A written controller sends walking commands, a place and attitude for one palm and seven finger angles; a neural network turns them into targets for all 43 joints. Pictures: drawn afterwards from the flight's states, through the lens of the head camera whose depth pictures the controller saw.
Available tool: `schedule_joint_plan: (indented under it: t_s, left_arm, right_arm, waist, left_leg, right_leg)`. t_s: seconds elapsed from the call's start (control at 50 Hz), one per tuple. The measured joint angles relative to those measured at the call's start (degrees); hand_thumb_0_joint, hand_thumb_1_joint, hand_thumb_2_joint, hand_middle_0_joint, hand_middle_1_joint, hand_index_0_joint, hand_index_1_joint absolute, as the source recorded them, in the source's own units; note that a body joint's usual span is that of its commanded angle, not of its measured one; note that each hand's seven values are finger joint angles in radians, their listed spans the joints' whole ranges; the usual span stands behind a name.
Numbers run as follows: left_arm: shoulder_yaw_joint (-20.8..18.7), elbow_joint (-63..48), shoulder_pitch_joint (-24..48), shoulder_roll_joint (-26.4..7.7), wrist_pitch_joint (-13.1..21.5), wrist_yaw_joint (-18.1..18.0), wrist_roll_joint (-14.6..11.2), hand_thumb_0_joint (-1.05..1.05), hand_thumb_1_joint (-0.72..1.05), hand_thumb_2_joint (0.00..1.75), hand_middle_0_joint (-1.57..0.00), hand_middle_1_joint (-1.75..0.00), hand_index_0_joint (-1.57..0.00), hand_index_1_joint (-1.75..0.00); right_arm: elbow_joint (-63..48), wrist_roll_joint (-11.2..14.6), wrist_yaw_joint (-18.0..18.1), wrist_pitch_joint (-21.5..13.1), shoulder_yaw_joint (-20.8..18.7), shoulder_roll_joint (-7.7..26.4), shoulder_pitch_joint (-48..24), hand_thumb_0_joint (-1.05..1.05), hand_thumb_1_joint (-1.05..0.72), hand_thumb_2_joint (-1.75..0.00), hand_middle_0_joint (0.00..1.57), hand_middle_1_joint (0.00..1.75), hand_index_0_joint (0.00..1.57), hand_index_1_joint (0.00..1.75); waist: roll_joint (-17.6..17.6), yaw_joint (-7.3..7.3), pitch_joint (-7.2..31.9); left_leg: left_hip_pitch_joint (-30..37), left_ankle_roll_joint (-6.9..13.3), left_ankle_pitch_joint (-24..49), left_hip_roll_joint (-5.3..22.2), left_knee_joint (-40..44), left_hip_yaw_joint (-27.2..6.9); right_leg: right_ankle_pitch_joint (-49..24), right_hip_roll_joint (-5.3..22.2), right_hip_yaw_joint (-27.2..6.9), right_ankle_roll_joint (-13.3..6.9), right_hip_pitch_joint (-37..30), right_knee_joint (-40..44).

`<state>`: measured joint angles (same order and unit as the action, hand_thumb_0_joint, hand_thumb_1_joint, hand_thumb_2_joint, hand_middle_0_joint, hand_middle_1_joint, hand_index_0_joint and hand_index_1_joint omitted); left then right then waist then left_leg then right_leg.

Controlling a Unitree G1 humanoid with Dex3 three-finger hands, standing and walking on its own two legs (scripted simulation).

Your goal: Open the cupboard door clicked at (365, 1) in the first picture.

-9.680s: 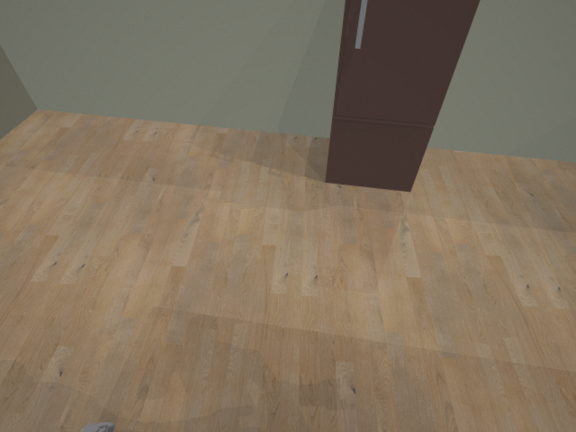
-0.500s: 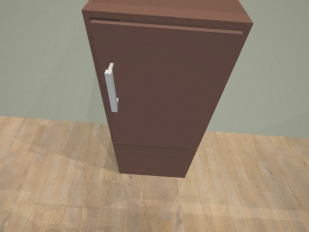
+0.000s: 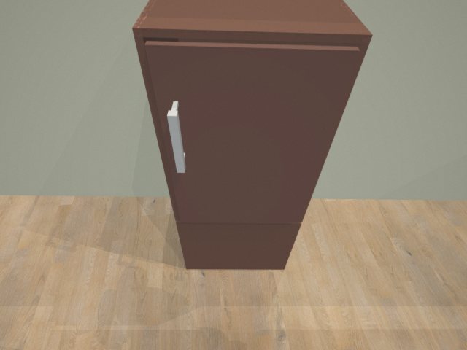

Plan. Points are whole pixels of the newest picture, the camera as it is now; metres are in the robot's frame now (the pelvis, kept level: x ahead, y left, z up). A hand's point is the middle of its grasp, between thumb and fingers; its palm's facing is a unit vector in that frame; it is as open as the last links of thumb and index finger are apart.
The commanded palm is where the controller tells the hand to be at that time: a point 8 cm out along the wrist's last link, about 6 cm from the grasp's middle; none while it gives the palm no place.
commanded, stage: come to a stop and stand still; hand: left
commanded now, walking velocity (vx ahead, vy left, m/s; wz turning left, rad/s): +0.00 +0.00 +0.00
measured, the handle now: (178, 138) +0.54 +0.16 +0.05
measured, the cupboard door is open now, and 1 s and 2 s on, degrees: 0 0 0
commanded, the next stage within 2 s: look again from close up in 0.72 s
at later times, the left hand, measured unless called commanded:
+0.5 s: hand out of the picture +0.02 +0.24 -0.17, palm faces +0.00 -0.97 -0.22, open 7.4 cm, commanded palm none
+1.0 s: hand out of the picture +0.04 +0.25 -0.17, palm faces +0.00 -0.97 -0.24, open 7.4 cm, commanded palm none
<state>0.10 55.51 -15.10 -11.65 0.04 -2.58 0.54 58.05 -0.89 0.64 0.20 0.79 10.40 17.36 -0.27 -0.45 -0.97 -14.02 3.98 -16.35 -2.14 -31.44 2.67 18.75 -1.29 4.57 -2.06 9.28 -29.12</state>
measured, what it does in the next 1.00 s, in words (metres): stands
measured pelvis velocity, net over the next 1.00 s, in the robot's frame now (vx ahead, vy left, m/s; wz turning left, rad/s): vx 0.01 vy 0.04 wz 0.00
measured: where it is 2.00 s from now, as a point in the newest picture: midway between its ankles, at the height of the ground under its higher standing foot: outside the picture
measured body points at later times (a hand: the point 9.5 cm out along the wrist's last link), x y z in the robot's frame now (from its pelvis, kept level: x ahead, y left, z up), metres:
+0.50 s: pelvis +0.01 +0.04 +0.01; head +0.03 +0.06 +0.46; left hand +0.02 +0.29 -0.16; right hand +0.06 -0.21 -0.14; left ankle +0.01 +0.07 -0.73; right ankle -0.03 -0.10 -0.73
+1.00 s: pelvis +0.01 +0.04 +0.01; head +0.03 +0.05 +0.46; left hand +0.04 +0.30 -0.15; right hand +0.06 -0.21 -0.14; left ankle +0.01 +0.07 -0.73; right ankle -0.03 -0.10 -0.73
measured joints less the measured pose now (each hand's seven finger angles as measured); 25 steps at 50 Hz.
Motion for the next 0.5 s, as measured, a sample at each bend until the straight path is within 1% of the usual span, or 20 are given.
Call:
schedule_joint_plan:
  t_s: [0.2,0.5]
  left_arm:
    - [0.1,1.7,1.3,-1.1,-0.6,0.8,0.1,0.00,0.91,0.90,-0.20,-0.30,-0.20,-0.30]
    - [0.3,6.5,0.5,-1.7,-0.7,1.0,0.2,0.00,0.91,0.90,-0.20,-0.30,-0.20,-0.30]
  right_arm:
    - [1.9,0.0,0.1,-1.1,0.7,-0.2,-0.3,0.01,-0.90,-0.90,0.20,0.30,0.20,0.30]
    - [3.4,0.5,0.6,-1.9,0.1,2.2,-5.9,0.00,-0.90,-0.90,0.20,0.30,0.20,0.30]
  waist:
    - [1.2,0.04,-0.2]
    - [1.7,1.35,-1.3]
  left_leg:
    - [0.5,1.9,3.0,-2.2,4.8,0.8]
    - [2.6,3.2,3.6,-3.6,7.8,1.1]
  right_leg:
    - [-1.8,2.1,-0.7,1.5,0.7,2.2]
    - [-2.3,3.4,-1.2,3.2,-1.2,4.6]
